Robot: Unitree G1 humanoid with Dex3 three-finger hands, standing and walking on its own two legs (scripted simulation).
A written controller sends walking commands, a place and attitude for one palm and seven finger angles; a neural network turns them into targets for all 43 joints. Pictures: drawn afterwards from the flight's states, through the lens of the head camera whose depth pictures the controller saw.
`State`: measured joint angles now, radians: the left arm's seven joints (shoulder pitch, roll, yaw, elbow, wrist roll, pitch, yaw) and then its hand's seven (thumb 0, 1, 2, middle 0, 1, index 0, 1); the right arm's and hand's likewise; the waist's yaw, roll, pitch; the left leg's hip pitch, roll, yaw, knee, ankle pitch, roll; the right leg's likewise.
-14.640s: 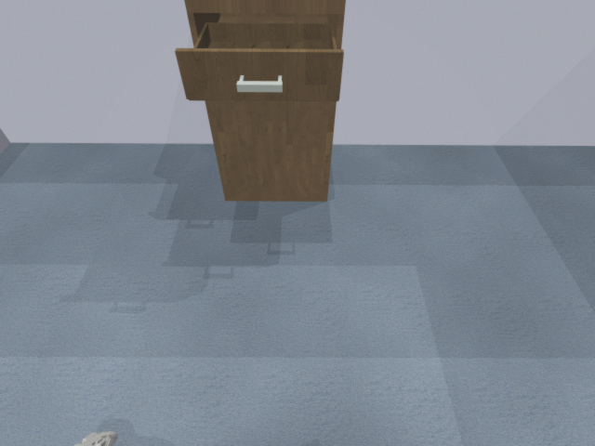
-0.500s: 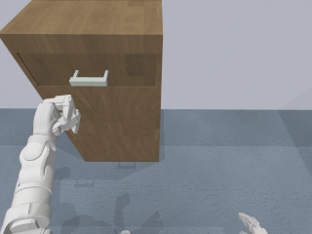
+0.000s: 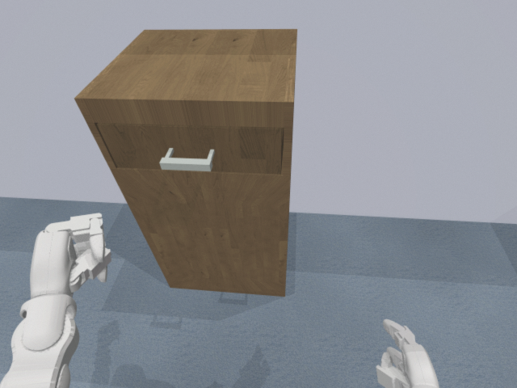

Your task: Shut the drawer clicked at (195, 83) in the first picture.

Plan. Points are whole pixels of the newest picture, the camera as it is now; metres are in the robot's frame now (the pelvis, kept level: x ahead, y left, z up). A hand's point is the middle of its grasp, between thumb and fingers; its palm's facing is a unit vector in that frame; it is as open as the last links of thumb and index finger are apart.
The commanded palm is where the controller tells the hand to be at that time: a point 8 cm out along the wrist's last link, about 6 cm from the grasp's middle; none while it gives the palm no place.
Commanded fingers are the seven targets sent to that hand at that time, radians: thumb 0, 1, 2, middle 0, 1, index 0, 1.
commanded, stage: draw the hand back to the body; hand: left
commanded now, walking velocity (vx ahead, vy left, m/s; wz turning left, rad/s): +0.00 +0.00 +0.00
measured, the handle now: (188, 158) +0.61 +0.25 -0.01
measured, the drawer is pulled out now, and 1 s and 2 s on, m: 0.00 0.00 0.00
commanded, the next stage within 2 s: step back with the hand held close in 0.42 s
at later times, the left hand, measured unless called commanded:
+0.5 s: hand (64, 285) +0.18 +0.25 +0.16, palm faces +0.42 -0.82 -0.38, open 3.2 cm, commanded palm +0.13 +0.28 +0.17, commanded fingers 0.00 0.90 0.90 -1.40 -1.60 -1.40 -1.60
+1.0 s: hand (38, 310) +0.16 +0.26 +0.15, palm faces +0.29 -0.81 -0.51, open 3.2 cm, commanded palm +0.09 +0.30 +0.17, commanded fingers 0.00 0.90 0.90 -1.40 -1.60 -1.40 -1.60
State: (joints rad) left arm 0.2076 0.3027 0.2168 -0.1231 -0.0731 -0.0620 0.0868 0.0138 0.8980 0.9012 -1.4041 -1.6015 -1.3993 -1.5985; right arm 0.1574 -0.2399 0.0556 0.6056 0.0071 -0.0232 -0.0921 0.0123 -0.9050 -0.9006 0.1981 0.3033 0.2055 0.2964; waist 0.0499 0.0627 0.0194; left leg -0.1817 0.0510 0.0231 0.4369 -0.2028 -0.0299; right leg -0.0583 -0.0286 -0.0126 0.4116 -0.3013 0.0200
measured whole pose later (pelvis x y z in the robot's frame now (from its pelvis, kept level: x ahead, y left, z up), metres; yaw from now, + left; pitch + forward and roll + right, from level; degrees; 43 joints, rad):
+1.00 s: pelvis -0.04 +0.02 +0.00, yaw -1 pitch +0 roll -1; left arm 0.63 0.41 0.36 -0.55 -0.07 -0.18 0.10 0.01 0.89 0.90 -1.41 -1.60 -1.40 -1.60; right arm 0.17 -0.23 -0.02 0.53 0.01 0.04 -0.09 0.01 -0.91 -0.90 0.20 0.30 0.20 0.30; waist 0.01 0.04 0.06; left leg -0.31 0.04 0.04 0.44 -0.14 0.00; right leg -0.19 -0.04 0.00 0.41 -0.23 0.06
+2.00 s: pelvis -0.25 +0.03 -0.01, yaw +0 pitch +0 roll -2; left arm 0.65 0.43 0.40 -0.66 -0.05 -0.22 0.13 0.01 0.89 0.90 -1.41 -1.60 -1.40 -1.60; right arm 0.19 -0.17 0.01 0.54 -0.01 -0.12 -0.03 0.01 -0.90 -0.90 0.20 0.30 0.21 0.30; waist -0.02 -0.01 0.03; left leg -0.40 0.05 0.06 0.46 -0.12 0.03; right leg -0.31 0.04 -0.04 0.72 -0.49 0.00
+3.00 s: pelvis -0.26 +0.03 +0.00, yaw +0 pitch +0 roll +0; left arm 0.63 0.38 0.34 -0.56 -0.05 -0.19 0.15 0.01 0.89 0.90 -1.41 -1.60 -1.40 -1.60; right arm 0.17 -0.21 0.02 0.57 0.00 -0.08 -0.07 0.01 -0.90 -0.90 0.20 0.30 0.21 0.30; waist 0.01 0.01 0.02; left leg -0.24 0.03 0.04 0.47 -0.23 0.00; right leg -0.18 0.02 -0.06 0.44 -0.26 -0.03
